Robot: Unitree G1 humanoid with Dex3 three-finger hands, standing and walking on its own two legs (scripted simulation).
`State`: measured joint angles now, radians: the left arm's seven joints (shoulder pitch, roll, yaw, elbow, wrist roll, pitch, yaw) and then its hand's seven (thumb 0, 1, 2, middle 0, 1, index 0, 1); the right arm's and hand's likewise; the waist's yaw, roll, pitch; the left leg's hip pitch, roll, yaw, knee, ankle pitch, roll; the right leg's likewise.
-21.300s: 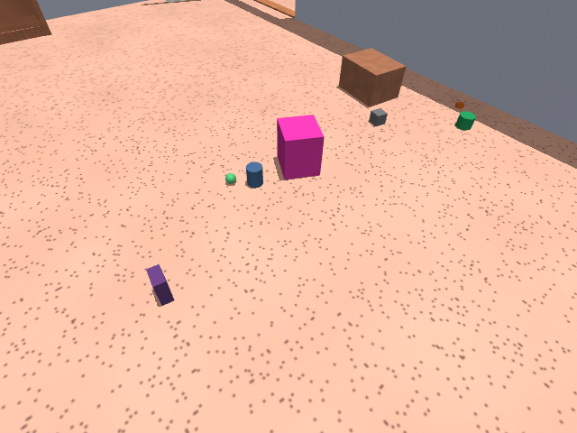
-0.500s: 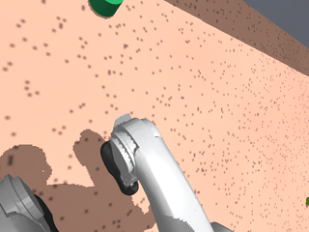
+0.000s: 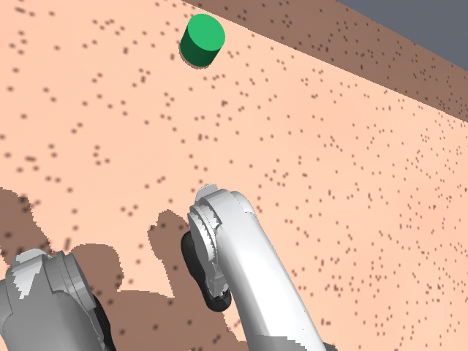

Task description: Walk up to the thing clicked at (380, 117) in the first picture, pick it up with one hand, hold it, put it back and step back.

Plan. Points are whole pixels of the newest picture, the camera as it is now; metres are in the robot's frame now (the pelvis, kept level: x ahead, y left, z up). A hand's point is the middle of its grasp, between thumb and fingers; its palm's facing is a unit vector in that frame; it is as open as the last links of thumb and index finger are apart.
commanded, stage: settle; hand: left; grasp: from above
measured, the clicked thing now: out of the picture +0.47 +0.29 -0.24
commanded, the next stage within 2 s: lift in 0.06 s
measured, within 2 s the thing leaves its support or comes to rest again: neither
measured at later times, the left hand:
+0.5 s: hand out of the picture +0.47 +0.30 -0.13, palm faces -0.10 -0.42 -0.90, open 10.2 cm
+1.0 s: hand out of the picture +0.40 +0.27 +0.04, palm faces -0.16 -0.38 -0.91, open 10.1 cm
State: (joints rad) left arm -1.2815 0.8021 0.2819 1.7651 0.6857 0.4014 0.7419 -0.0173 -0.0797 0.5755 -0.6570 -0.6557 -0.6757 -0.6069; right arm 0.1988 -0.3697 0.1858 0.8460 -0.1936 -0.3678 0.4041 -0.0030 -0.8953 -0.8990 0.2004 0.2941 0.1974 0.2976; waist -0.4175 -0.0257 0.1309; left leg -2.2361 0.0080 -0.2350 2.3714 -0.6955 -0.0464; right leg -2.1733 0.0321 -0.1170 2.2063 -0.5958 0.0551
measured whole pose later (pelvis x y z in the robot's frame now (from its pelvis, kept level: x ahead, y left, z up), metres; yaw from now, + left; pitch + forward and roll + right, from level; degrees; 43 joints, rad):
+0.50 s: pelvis +0.01 +0.00 +0.01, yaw +3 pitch +35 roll -8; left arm -1.23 0.65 0.31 1.63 0.66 0.50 0.64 -0.02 -0.03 0.48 -0.68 -0.60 -0.70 -0.54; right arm 0.20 -0.35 0.06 0.93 -0.15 -0.29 0.37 0.00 -0.91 -0.90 0.20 0.29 0.20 0.30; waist -0.31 0.06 -0.01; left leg -2.22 0.01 -0.16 2.32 -0.70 -0.04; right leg -2.19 0.02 -0.06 2.20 -0.62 0.05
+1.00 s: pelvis +0.01 -0.02 +0.13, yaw +9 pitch +33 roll -1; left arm -0.90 0.33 0.07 1.25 0.60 0.63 0.46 -0.04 -0.06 0.47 -0.75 -0.52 -0.78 -0.43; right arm 0.13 -0.31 0.00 0.87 -0.03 -0.19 0.14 0.00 -0.91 -0.90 0.20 0.29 0.20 0.30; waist -0.16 0.08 -0.25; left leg -1.84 0.03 -0.07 1.90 -0.64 -0.05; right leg -1.85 0.00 0.00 1.87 -0.60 0.01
